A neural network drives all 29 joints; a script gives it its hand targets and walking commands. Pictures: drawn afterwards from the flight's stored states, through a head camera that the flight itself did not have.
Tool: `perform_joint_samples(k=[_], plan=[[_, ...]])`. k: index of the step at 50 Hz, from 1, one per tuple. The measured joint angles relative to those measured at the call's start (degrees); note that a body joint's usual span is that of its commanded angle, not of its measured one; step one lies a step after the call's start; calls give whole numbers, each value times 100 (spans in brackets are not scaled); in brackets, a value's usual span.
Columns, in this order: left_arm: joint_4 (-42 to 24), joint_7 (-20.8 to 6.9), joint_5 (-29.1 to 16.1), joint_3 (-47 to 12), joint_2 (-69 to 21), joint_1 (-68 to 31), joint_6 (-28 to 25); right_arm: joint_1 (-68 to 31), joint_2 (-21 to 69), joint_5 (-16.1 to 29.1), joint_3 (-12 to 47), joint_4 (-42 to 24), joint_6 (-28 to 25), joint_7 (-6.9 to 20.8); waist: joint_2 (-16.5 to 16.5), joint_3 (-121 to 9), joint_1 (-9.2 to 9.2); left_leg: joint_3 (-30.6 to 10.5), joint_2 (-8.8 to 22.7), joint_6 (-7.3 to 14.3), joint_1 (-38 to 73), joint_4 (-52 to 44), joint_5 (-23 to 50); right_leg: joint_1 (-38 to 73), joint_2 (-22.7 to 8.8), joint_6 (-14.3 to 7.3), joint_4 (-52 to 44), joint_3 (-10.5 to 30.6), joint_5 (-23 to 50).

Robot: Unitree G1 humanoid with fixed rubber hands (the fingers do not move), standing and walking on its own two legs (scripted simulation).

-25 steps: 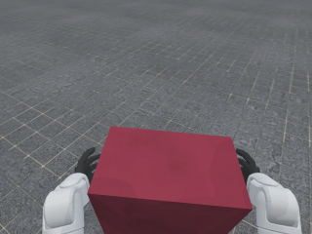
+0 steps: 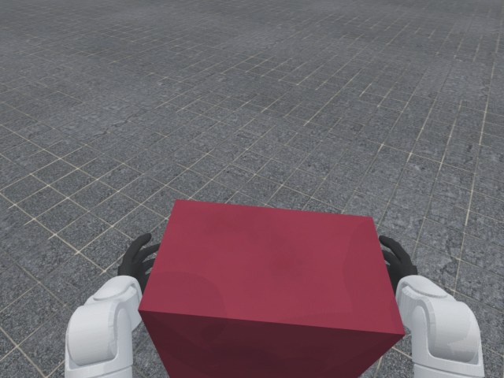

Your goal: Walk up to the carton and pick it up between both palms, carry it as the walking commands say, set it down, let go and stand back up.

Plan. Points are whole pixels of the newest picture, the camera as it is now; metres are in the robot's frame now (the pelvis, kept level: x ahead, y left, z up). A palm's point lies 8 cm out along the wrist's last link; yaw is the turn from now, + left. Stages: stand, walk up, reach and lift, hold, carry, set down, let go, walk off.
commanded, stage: carry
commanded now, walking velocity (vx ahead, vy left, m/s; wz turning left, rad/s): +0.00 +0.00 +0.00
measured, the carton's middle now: (263, 304) +0.25 +0.00 +0.01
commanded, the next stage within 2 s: hold in 1.14 s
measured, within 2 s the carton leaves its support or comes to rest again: neither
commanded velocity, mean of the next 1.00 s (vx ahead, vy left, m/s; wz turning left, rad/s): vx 0.00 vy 0.00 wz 0.00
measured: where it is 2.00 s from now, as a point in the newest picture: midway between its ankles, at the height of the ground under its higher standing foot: outside the picture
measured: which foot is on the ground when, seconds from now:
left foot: down 0.00-1.00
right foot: down 0.00-1.00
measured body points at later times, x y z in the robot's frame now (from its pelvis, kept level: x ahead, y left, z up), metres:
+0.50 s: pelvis +0.02 -0.02 +0.00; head +0.00 -0.02 +0.45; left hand +0.28 +0.18 +0.06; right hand +0.29 -0.21 +0.06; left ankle +0.08 +0.08 -0.73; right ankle +0.01 -0.13 -0.73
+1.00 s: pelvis +0.03 -0.02 +0.00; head +0.00 -0.02 +0.45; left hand +0.29 +0.17 +0.05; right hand +0.30 -0.22 +0.05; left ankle +0.08 +0.08 -0.73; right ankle +0.01 -0.13 -0.73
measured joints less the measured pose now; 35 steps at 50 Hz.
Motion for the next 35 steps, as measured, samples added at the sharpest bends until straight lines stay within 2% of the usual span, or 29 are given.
perform_joint_samples(k=[11,19,35], plan=[[197,6,77,21,-66,-118,-39,-113,-46,15,-43,207,-29,-2,23,-8,-39,-41,80,-77,32,120,-138,90,83,-78,-5,-26,-79],[276,1,85,33,-45,-149,-121,-144,10,-13,-73,323,-153,9,-6,56,7,-51,127,-122,42,226,-259,126,128,-120,35,-29,-160],[739,-131,240,68,-98,-159,-741,-140,95,-200,-106,770,-769,113,-10,174,15,-114,153,-178,136,305,-403,285,153,-164,13,-93,-275]])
